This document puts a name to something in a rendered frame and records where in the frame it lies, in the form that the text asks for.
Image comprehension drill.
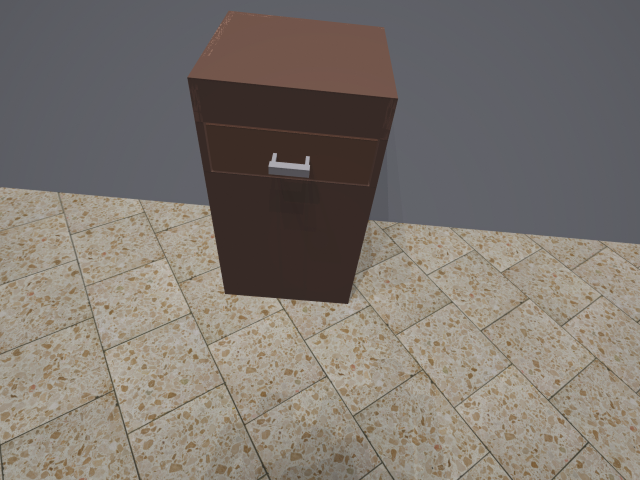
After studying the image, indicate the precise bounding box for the drawer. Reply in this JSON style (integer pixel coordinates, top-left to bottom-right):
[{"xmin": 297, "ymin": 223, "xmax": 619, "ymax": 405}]
[{"xmin": 206, "ymin": 122, "xmax": 378, "ymax": 185}]

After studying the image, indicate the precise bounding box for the cabinet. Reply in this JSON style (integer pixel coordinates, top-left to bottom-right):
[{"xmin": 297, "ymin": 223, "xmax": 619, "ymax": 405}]
[{"xmin": 187, "ymin": 11, "xmax": 398, "ymax": 304}]

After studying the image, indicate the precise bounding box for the handle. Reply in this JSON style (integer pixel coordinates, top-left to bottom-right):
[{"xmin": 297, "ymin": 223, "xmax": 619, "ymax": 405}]
[{"xmin": 268, "ymin": 153, "xmax": 310, "ymax": 178}]

